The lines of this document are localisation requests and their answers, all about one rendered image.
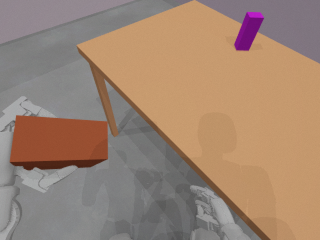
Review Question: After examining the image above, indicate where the robot right forearm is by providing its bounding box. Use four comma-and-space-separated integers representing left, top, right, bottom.
220, 223, 251, 240

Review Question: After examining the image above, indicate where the sponge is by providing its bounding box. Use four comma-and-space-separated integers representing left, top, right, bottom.
9, 115, 108, 171

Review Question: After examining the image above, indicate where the robot right thigh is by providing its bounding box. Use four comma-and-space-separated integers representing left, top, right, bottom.
190, 228, 220, 240

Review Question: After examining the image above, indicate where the robot right hand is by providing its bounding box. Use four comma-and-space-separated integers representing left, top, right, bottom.
190, 185, 235, 237

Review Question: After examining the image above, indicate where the table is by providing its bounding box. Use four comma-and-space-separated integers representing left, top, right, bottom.
76, 0, 320, 240

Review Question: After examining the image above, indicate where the robot left hand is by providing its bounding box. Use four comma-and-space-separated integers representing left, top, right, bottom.
0, 96, 78, 193

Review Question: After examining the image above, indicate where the robot left forearm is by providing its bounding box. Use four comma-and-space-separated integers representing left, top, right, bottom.
0, 185, 23, 240

